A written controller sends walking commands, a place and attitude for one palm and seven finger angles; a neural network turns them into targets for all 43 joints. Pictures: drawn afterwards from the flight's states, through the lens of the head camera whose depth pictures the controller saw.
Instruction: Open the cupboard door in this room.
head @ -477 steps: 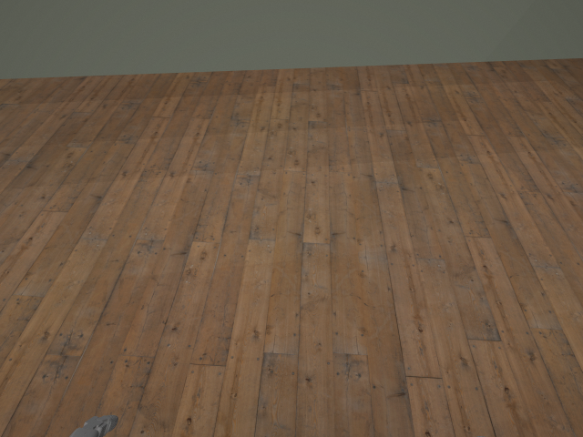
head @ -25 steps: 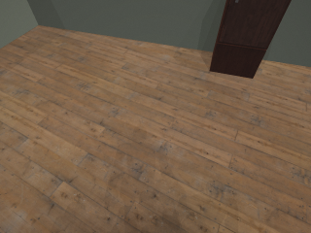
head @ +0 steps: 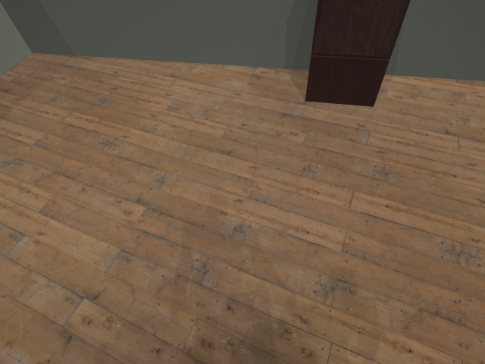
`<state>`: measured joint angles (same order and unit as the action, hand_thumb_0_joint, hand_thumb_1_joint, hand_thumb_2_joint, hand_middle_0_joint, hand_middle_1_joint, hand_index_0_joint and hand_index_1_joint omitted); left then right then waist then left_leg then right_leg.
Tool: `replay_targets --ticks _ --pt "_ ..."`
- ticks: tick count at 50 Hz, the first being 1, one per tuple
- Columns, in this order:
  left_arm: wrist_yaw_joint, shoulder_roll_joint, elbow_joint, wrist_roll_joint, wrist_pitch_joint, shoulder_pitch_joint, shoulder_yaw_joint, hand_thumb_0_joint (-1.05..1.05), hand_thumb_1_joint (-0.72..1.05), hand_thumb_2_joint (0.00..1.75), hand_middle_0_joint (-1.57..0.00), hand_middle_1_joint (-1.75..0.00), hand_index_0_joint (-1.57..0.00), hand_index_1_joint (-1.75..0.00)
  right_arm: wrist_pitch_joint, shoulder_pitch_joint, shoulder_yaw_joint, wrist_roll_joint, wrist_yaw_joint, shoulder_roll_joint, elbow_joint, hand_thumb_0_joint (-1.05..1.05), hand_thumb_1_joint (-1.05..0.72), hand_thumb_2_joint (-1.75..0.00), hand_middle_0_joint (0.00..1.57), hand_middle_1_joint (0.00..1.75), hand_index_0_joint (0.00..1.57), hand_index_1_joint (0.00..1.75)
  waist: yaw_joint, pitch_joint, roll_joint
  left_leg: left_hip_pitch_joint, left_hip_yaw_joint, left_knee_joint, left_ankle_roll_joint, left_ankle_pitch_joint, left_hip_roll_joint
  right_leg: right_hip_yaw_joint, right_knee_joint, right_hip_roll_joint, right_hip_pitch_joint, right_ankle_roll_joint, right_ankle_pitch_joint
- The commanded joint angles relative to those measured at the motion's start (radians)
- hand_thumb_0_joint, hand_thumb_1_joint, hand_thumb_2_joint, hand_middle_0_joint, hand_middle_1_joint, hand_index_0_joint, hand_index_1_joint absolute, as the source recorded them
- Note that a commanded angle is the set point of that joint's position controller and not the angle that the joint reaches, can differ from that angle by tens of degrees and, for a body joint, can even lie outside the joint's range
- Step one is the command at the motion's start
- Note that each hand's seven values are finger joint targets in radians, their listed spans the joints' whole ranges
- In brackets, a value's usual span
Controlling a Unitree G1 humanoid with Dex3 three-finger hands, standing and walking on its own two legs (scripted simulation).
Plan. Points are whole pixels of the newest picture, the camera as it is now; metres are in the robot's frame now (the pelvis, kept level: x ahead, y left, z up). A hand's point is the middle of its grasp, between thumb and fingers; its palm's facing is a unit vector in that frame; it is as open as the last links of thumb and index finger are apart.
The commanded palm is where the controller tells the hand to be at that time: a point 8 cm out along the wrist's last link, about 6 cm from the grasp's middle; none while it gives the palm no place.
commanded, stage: turn or walk to find it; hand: left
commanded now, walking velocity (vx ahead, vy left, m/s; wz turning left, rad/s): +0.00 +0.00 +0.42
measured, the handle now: out of the picture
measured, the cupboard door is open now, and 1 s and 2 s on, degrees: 0 0 0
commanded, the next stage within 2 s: stand and wait in 0.08 s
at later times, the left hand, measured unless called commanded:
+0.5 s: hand out of the picture -0.01 +0.21 -0.18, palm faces +0.10 -0.98 -0.18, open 7.4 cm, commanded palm none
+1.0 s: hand out of the picture +0.02 +0.22 -0.17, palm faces -0.01 -0.98 -0.21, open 7.4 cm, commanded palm none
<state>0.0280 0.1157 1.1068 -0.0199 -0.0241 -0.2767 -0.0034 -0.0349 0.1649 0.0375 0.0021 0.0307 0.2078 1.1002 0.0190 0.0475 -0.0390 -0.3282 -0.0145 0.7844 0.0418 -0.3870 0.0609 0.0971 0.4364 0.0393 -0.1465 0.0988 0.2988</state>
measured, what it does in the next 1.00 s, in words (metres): steps on the spot: left foot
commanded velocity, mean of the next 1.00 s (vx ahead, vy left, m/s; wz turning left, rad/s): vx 0.07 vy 0.00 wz -0.05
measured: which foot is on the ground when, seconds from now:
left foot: up 0.00-0.16, down 0.18-1.00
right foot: down 0.00-0.80, up 0.82-1.00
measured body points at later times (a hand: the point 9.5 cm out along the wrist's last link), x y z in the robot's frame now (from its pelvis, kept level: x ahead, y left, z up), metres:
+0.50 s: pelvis +0.01 +0.05 +0.00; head +0.02 +0.05 +0.45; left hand -0.02 +0.26 -0.16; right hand +0.06 -0.18 -0.16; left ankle -0.01 +0.14 -0.74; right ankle -0.04 -0.05 -0.74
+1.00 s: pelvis +0.02 +0.05 +0.00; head +0.03 +0.03 +0.45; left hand +0.02 +0.28 -0.15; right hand -0.03 -0.18 -0.16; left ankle -0.01 +0.14 -0.74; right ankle +0.00 -0.07 -0.70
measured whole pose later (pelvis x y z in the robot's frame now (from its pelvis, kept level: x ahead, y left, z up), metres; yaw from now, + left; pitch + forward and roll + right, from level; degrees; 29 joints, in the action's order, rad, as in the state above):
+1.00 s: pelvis +0.02 +0.05 +0.00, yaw -1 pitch +0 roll +1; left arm -0.01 0.15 1.11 -0.03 0.03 -0.29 0.02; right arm 0.01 0.35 0.03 0.03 0.03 0.19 1.14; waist -0.02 0.02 -0.03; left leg -0.11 -0.17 0.37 -0.03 -0.26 0.01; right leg 0.07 0.81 -0.07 -0.34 0.00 0.45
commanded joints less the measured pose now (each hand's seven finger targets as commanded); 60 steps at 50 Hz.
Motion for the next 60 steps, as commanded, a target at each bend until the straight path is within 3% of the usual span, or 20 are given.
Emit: replay_targets --ticks 1,5,7,10,12,16,22,34,37,39,41,44,46,49,52,53,55,56,57,60 --pt "0.016 0.179 0.0 0.0 -0.01 -0.097 0.044 0.0 0.9 0.9 -0.2 -0.3 -0.2 -0.3 0.019 0.001 -0.002 0.0 0.002 0.032 -0.036 0.0 -0.9 -0.9 0.2 0.3 0.2 0.3 0.023 -0.033 0.161 -0.06 -0.004 -0.071 -0.003 -0.022 0.006 -0.188 -0.059 -0.312 0.147 0.031 -0.793" --pt "0.019 0.185 -0.002 -0.002 -0.002 -0.083 0.046 0.0 0.9 0.9 -0.2 -0.3 -0.2 -0.3 0.015 0.004 -0.005 0.002 0.0 0.03 -0.035 0.0 -0.9 -0.9 0.2 0.3 0.2 0.3 0.017 -0.012 0.131 -0.025 -0.021 -0.131 -0.007 -0.004 0.01 -0.175 -0.041 -0.329 0.115 0.04 -0.768" --pt "0.019 0.183 -0.001 0.004 -0.001 -0.061 0.041 0.0 0.9 0.9 -0.2 -0.3 -0.2 -0.3 0.019 0.036 -0.008 0.004 0.001 0.024 -0.023 0.0 -0.9 -0.9 0.2 0.3 0.2 0.3 -0.003 -0.018 0.119 0.06 -0.028 -0.245 -0.014 0.095 0.014 -0.151 -0.019 -0.303 0.079 0.01 -0.721" --pt "0.018 0.144 -0.016 0.013 0.007 -0.05 0.033 0.0 0.9 0.9 -0.2 -0.3 -0.2 -0.3 0.037 0.106 -0.004 0.01 0.004 0.075 0.005 0.0 -0.9 -0.9 0.2 0.3 0.2 0.3 -0.016 -0.057 -0.045 0.259 0.079 -0.322 -0.082 0.605 0.137 -0.056 0.023 -0.186 -0.052 -0.089 -0.364" --pt "0.021 0.132 -0.002 0.01 0.013 -0.047 0.025 0.0 0.9 0.9 -0.2 -0.3 -0.2 -0.3 0.036 0.07 -0.01 0.007 0.008 0.07 0.007 0.0 -0.9 -0.9 0.2 0.3 0.2 0.3 -0.003 -0.028 -0.077 0.199 0.082 -0.336 -0.099 0.558 0.135 -0.05 -0.04 -0.169 -0.016 -0.108 -0.247" --pt "0.015 0.139 0.019 0.012 0.006 -0.053 0.016 0.0 0.9 0.9 -0.2 -0.3 -0.2 -0.3 0.041 0.082 -0.02 0.005 0.012 0.052 0.008 0.0 -0.9 -0.9 0.2 0.3 0.2 0.3 -0.012 -0.016 -0.011 0.198 0.049 -0.364 -0.066 0.519 0.096 -0.068 -0.079 -0.19 0.029 -0.088 -0.334" --pt "0.013 0.147 0.026 0.012 0.0 -0.057 0.013 0.0 0.9 0.9 -0.2 -0.3 -0.2 -0.3 0.055 0.097 -0.022 0.004 0.012 0.073 0.012 0.0 -0.9 -0.9 0.2 0.3 0.2 0.3 -0.013 -0.013 0.038 0.22 0.05 -0.415 -0.071 0.487 0.088 -0.066 -0.113 -0.191 0.042 -0.084 -0.291" --pt "0.008 0.189 0.019 0.011 0.002 -0.031 0.022 0.0 0.9 0.9 -0.2 -0.3 -0.2 -0.3 0.066 0.101 -0.02 0.003 0.006 0.116 0.017 0.0 -0.9 -0.9 0.2 0.3 0.2 0.3 -0.008 0.03 0.03 0.193 0.066 -0.495 -0.082 0.354 0.081 -0.073 -0.152 -0.19 0.041 -0.081 -0.159" --pt "0.004 0.13 0.037 0.01 0.016 -0.056 0.014 0.0 0.9 0.9 -0.2 -0.3 -0.2 -0.3 0.053 0.16 -0.027 0.013 0.005 0.065 0.041 0.0 -0.9 -0.9 0.2 0.3 0.2 0.3 -0.021 0.026 0.021 0.194 0.05 -0.512 -0.071 0.077 0.081 -0.071 -0.121 -0.168 0.003 -0.082 0.014" --pt "-0.01 0.13 0.023 0.001 0.026 -0.049 0.022 0.0 0.9 0.9 -0.2 -0.3 -0.2 -0.3 0.045 0.178 -0.007 0.019 0.002 0.104 0.037 0.0 -0.9 -0.9 0.2 0.3 0.2 0.3 -0.028 0.065 -0.04 0.17 0.125 -0.593 -0.102 -0.196 0.142 -0.026 -0.004 -0.118 -0.097 -0.08 0.148" --pt "-0.023 0.119 -0.003 -0.009 0.035 -0.018 0.026 0.0 0.9 0.9 -0.2 -0.3 -0.2 -0.3 0.045 0.201 0.015 0.02 0.003 0.15 0.026 0.0 -0.9 -0.9 0.2 0.3 0.2 0.3 -0.047 0.112 -0.121 0.156 0.265 -0.683 -0.178 -0.361 0.257 0.01 0.256 -0.069 -0.23 -0.083 0.183" --pt "-0.036 0.121 -0.058 -0.012 0.036 0.05 0.042 0.0 0.9 0.9 -0.2 -0.3 -0.2 -0.3 0.062 0.237 0.025 0.024 0.002 0.155 0.017 0.0 -0.9 -0.9 0.2 0.3 0.2 0.3 -0.056 0.133 -0.046 0.177 0.316 -0.703 -0.243 -0.315 0.335 -0.083 0.5 -0.129 -0.403 -0.072 0.21" --pt "-0.038 0.1 -0.068 -0.013 0.029 0.044 0.043 0.0 0.9 0.9 -0.2 -0.3 -0.2 -0.3 0.067 0.219 0.025 0.027 0.002 0.145 0.01 0.0 -0.9 -0.9 0.2 0.3 0.2 0.3 -0.043 0.111 0.008 0.177 0.232 -0.676 -0.225 -0.158 0.299 -0.073 0.461 -0.14 -0.372 -0.089 0.171" --pt "-0.033 0.06 -0.064 -0.007 0.024 0.009 0.034 0.0 0.9 0.9 -0.2 -0.3 -0.2 -0.3 0.071 0.195 0.019 0.025 0.004 0.127 0.006 0.0 -0.9 -0.9 0.2 0.3 0.2 0.3 -0.024 0.066 -0.021 0.139 0.101 -0.601 -0.204 0.084 0.241 -0.035 0.3 -0.132 -0.232 -0.111 0.135" --pt "-0.021 0.065 -0.01 -0.006 0.011 -0.12 0.033 0.0 0.9 0.9 -0.2 -0.3 -0.2 -0.3 0.066 0.18 0.012 0.015 0.004 0.1 0.02 0.0 -0.9 -0.9 0.2 0.3 0.2 0.3 0.029 0.011 0.0 0.085 -0.014 -0.424 -0.131 0.158 0.156 0.017 0.037 -0.093 -0.009 -0.131 -0.095" --pt "-0.013 0.107 0.007 -0.007 0.001 -0.147 0.036 0.0 0.9 0.9 -0.2 -0.3 -0.2 -0.3 0.066 0.194 0.008 0.009 0.002 0.072 0.026 0.0 -0.9 -0.9 0.2 0.3 0.2 0.3 0.031 -0.01 0.08 0.043 -0.06 -0.33 -0.086 0.128 0.099 -0.046 -0.043 -0.132 0.069 -0.122 -0.136" --pt "-0.001 0.219 0.014 0.0 -0.012 -0.158 0.051 0.0 0.9 0.9 -0.2 -0.3 -0.2 -0.3 0.056 0.193 -0.009 0.004 -0.003 -0.001 -0.007 0.0 -0.9 -0.9 0.2 0.3 0.2 0.3 0.023 0.018 0.306 -0.086 -0.126 -0.17 -0.021 -0.138 0.017 -0.383 -0.194 -0.409 0.057 0.0 -0.145" --pt "-0.001 0.227 0.005 0.002 -0.005 -0.132 0.05 0.0 0.9 0.9 -0.2 -0.3 -0.2 -0.3 0.052 0.188 -0.005 0.008 -0.005 0.004 -0.003 0.0 -0.9 -0.9 0.2 0.3 0.2 0.3 0.018 0.013 0.21 -0.029 -0.102 -0.115 -0.025 -0.159 0.024 -0.355 -0.206 -0.415 -0.002 0.034 -0.122" --pt "-0.001 0.222 0.004 0.002 -0.013 -0.093 0.054 0.0 0.9 0.9 -0.2 -0.3 -0.2 -0.3 0.041 0.172 -0.004 0.008 -0.003 0.0 0.003 0.0 -0.9 -0.9 0.2 0.3 0.2 0.3 0.018 0.041 0.258 -0.025 -0.075 -0.066 -0.026 -0.152 0.039 -0.355 -0.228 -0.386 -0.059 0.036 -0.119" --pt "0.005 0.167 0.013 0.001 -0.016 -0.044 0.036 0.0 0.9 0.9 -0.2 -0.3 -0.2 -0.3 0.043 0.188 -0.01 0.004 0.003 -0.012 0.027 0.0 -0.9 -0.9 0.2 0.3 0.2 0.3 -0.015 0.052 0.155 -0.008 -0.034 -0.094 -0.03 -0.066 0.053 -0.224 -0.136 -0.338 -0.03 0.038 -0.457"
